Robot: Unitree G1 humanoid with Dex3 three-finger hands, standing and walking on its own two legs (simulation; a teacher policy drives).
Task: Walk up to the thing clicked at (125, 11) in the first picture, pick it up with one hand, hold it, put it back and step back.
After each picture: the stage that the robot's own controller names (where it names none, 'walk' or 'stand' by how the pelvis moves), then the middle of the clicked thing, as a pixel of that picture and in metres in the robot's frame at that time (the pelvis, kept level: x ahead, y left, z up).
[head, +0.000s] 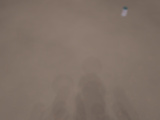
stand; (124, 11) +2.03 -0.57 -0.72
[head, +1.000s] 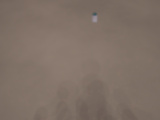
walk; (94, 17) +1.96 -0.05 -0.69
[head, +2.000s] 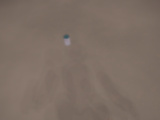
walk; (67, 40) +1.40 +0.28 -0.72
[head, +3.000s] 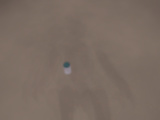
walk; (67, 68) +0.94 +0.24 -0.71
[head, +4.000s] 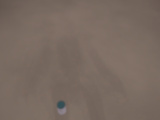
walk; (61, 107) +0.57 +0.19 -0.69
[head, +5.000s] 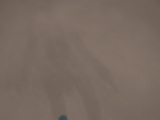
stand; out of the picture +0.39 +0.18 -0.68
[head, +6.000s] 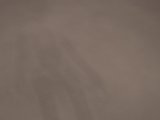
stand; out of the picture +0.35 +0.19 -0.72
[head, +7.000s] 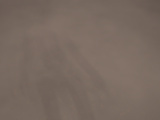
stand; out of the picture +0.35 +0.19 -0.73
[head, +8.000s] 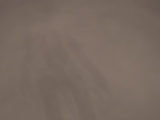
stand; out of the picture +0.34 +0.17 -0.73
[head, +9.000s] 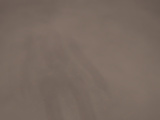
stand; out of the picture +0.34 +0.16 -0.73
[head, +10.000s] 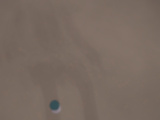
go down; (55, 106) +0.37 +0.17 -0.62
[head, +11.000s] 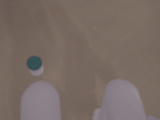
go down; (35, 66) +0.43 +0.21 -0.31
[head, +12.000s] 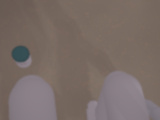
close in; (22, 57) +0.43 +0.22 -0.27
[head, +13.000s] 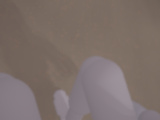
close; out of the picture +0.42 +0.26 -0.22
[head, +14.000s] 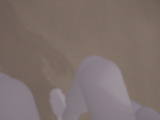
close; out of the picture +0.41 +0.26 -0.22
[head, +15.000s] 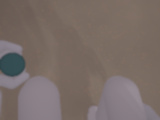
lift; (13, 68) +0.34 +0.25 -0.09
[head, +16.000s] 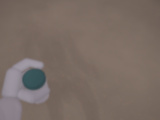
hold; (37, 86) +0.32 +0.17 +0.04
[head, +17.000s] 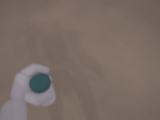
hold; (43, 90) +0.32 +0.16 +0.00
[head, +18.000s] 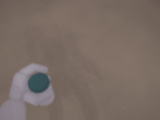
hold; (42, 90) +0.32 +0.16 +0.01
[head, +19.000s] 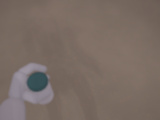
crouch; (41, 88) +0.33 +0.17 -0.01
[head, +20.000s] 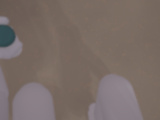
lower; (7, 42) +0.46 +0.22 -0.09
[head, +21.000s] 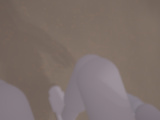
lower; out of the picture +0.43 +0.28 -0.23
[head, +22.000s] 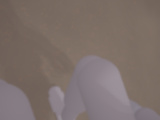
lower; out of the picture +0.44 +0.28 -0.22
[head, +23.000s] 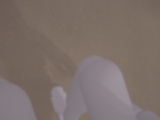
lower; out of the picture +0.43 +0.28 -0.22
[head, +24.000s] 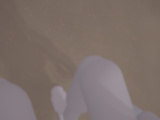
lower; out of the picture +0.43 +0.28 -0.23
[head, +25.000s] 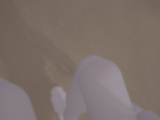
loosen; out of the picture +0.43 +0.28 -0.22
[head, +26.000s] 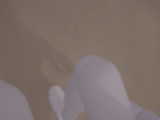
withdraw; out of the picture +0.43 +0.28 -0.23
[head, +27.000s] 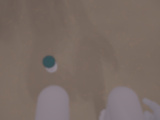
walk; (50, 64) +0.46 +0.20 -0.40
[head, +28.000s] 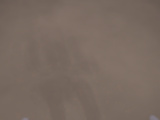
stand; out of the picture +0.38 +0.16 -0.66
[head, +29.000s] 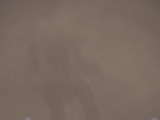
stand; out of the picture +0.40 +0.17 -0.67
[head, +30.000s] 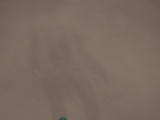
stand; out of the picture +0.39 +0.17 -0.68
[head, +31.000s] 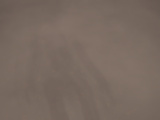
stand; out of the picture +0.41 +0.17 -0.72
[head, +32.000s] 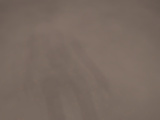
stand; out of the picture +0.38 +0.17 -0.73
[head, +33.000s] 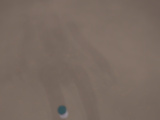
walk; (62, 111) +0.42 +0.18 -0.70
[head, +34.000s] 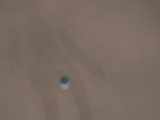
walk; (64, 82) +0.64 +0.14 -0.70
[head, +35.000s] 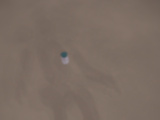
walk; (64, 58) +0.97 +0.26 -0.69
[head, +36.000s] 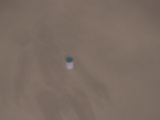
stand; (69, 63) +0.99 +0.16 -0.71
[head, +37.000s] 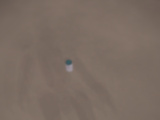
stand; (69, 65) +1.00 +0.16 -0.73
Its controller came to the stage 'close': yes
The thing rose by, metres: 0.72
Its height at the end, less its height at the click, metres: +0.00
